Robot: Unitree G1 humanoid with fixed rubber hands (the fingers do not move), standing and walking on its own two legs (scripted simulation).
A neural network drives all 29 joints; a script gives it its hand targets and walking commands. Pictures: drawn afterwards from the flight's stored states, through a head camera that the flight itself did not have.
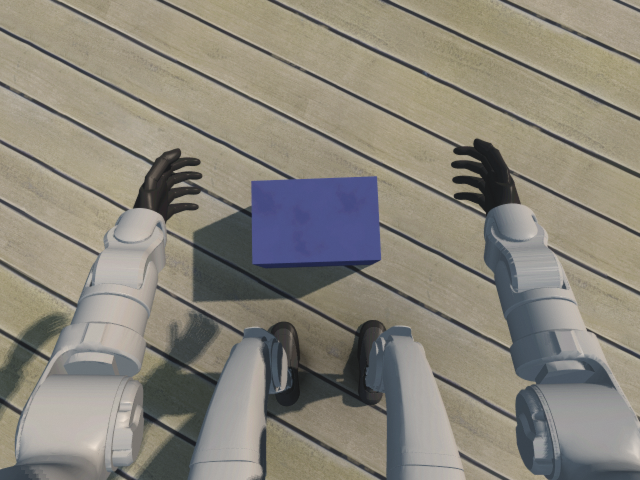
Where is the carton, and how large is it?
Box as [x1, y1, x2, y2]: [251, 176, 380, 267]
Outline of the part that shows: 376,176 251,181 252,263 263,267 291,267 372,264 379,260 380,245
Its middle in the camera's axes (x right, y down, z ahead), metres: -0.01 -0.04 +0.94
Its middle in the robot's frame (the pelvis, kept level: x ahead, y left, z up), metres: +0.47 +0.03 -0.57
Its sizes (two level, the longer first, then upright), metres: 0.280 0.186 0.182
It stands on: the floor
